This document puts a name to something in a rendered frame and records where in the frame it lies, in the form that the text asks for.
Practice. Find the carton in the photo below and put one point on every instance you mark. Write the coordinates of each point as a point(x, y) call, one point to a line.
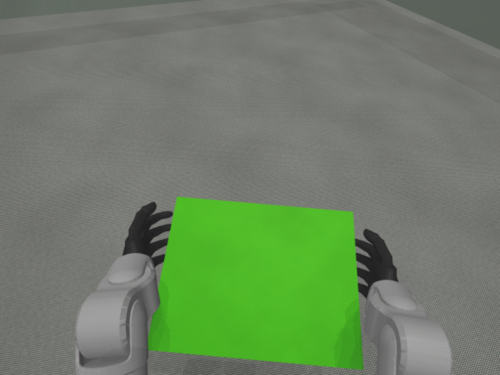
point(263, 282)

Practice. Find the robot left forearm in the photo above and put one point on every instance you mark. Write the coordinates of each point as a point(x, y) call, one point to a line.
point(111, 332)

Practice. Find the right robot hand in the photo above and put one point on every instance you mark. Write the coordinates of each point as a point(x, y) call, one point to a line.
point(379, 263)

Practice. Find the left robot hand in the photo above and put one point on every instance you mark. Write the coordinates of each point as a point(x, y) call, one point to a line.
point(139, 238)

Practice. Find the robot right forearm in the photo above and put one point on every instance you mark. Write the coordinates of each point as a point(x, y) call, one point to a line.
point(408, 343)

